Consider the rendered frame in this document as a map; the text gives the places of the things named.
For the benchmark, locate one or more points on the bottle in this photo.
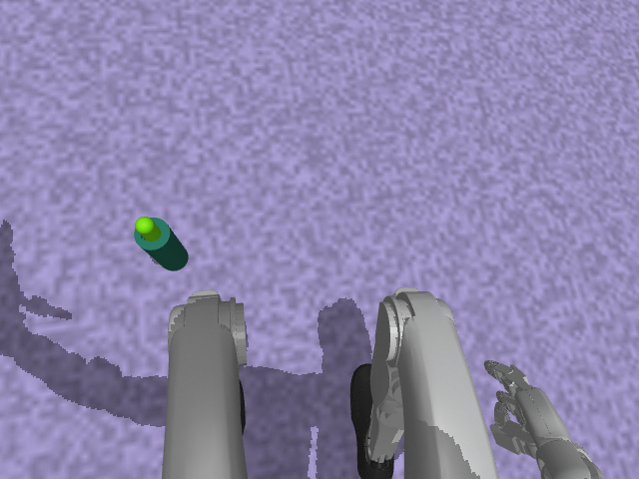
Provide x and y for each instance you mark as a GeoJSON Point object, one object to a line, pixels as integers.
{"type": "Point", "coordinates": [156, 238]}

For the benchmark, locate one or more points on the right robot foot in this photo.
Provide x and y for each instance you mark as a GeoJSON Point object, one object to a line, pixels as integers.
{"type": "Point", "coordinates": [360, 409]}

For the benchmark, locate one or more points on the right robot arm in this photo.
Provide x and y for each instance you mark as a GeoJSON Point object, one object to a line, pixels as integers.
{"type": "Point", "coordinates": [561, 459]}

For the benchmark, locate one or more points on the right robot hand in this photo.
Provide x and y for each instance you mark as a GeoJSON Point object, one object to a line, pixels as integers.
{"type": "Point", "coordinates": [539, 422]}

